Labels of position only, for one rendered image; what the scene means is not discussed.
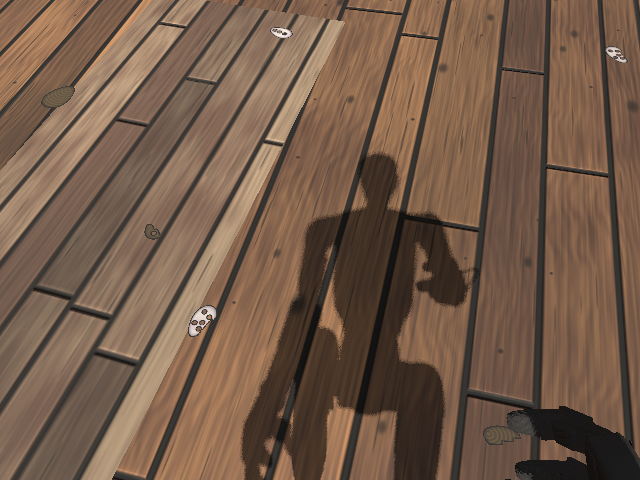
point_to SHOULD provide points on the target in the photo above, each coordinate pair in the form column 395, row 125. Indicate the right robot hand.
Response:
column 609, row 456

